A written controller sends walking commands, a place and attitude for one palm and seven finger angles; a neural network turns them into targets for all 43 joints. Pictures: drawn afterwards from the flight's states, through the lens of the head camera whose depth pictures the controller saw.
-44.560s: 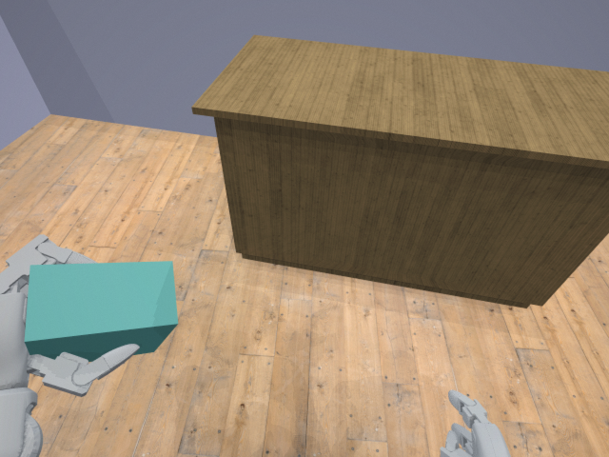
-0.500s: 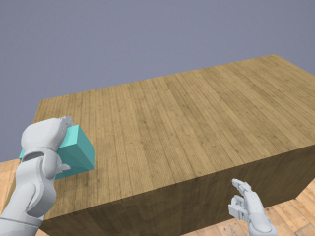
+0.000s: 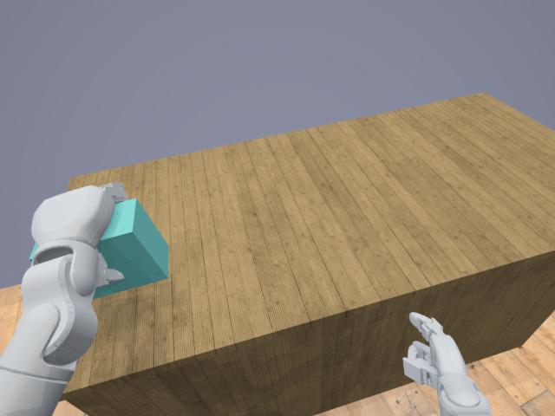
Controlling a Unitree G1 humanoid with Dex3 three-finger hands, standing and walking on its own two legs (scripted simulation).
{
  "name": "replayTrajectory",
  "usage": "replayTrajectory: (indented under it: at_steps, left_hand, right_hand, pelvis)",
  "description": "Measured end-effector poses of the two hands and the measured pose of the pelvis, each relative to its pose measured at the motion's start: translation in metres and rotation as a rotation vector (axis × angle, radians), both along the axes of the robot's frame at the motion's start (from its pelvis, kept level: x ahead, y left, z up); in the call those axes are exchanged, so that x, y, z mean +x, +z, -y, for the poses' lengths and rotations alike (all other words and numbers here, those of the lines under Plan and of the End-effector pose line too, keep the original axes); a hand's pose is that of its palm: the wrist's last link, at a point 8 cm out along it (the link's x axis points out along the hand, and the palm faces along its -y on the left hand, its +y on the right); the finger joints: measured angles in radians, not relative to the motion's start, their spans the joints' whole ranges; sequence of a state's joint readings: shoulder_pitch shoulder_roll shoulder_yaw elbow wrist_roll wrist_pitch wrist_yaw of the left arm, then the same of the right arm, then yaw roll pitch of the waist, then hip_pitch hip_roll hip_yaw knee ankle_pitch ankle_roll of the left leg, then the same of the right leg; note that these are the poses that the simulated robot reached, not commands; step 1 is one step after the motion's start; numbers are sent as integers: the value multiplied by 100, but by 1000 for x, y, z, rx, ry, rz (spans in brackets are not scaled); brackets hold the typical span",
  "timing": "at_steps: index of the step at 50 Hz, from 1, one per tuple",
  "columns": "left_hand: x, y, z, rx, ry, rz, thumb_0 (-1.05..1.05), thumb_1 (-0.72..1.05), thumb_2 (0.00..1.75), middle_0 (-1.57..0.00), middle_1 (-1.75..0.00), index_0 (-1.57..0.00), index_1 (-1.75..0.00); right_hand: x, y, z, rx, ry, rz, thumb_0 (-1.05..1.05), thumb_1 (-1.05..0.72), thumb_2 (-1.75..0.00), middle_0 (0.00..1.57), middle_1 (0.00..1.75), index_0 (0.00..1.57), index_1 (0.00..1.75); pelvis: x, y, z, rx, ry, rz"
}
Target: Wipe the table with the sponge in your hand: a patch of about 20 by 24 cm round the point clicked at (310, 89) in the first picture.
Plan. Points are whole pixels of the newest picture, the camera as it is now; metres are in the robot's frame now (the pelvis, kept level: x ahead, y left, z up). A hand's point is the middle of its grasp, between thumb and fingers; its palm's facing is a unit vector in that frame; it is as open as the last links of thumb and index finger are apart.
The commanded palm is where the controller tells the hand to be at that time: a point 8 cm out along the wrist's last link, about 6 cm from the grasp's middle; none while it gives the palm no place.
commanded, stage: bring the sponge back beside the body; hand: left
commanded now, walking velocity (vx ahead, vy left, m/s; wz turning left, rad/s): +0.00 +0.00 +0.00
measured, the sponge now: (114, 259) +0.27 +0.29 +0.12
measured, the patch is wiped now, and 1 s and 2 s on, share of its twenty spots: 1.00 1.00 1.00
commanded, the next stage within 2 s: step back with the hand held close in 1.66 s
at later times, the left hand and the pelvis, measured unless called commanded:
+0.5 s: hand (104, 258) +0.25 +0.28 +0.15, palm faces +0.14 -0.12 -0.98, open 10.2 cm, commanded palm +0.20 +0.28 +0.22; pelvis +0.00 +0.00 +0.00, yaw +0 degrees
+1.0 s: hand (95, 283) +0.21 +0.28 +0.14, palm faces +0.13 -0.13 -0.98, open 10.2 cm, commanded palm +0.17 +0.27 +0.21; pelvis +0.00 -0.01 +0.00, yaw +0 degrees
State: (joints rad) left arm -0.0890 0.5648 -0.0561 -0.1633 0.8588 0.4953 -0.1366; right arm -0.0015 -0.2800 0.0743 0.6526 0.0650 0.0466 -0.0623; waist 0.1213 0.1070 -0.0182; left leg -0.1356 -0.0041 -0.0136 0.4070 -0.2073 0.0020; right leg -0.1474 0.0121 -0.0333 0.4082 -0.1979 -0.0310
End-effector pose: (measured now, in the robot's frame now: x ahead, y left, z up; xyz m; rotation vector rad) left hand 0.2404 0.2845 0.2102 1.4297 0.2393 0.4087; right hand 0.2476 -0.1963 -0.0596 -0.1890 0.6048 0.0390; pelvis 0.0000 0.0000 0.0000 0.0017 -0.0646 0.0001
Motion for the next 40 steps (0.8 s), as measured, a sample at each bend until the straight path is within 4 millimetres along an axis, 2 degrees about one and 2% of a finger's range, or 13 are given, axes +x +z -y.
replayTrajectory:
  at_steps: [10, 40]
  left_hand:
    - [-2, -7, 4, -11, -12, -11, -1, -51, 105, -70, -133, -74, -133]
    - [-42, -18, 13, -39, -6, 4, -1, -51, 105, -70, -133, -74, -133]
  right_hand:
    - [0, 0, -1, -3, 2, 0, 2, -91, -89, 20, 30, 19, 30]
    - [-1, -1, 1, 5, 17, 13, 2, -91, -89, 20, 30, 19, 30]
  pelvis:
    - [0, 0, -1, 0, -1, 0]
    - [0, -1, 6, -1, -3, 17]
